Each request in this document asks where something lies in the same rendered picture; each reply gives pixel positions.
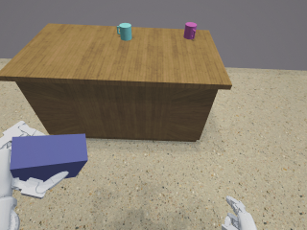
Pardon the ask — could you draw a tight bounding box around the table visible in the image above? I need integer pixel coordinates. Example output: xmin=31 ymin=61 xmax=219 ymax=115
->
xmin=0 ymin=23 xmax=232 ymax=142

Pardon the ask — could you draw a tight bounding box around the robot left hand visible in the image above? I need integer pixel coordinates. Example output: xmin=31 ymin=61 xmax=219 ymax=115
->
xmin=0 ymin=121 xmax=69 ymax=199

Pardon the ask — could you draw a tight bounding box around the sponge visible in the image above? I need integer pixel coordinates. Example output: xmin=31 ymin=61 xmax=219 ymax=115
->
xmin=10 ymin=133 xmax=88 ymax=182

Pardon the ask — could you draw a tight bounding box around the robot left forearm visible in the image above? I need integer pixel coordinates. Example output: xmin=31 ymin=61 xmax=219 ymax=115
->
xmin=0 ymin=196 xmax=20 ymax=230

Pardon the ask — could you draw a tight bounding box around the robot right hand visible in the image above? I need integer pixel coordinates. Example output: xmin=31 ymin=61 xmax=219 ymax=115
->
xmin=222 ymin=195 xmax=257 ymax=230

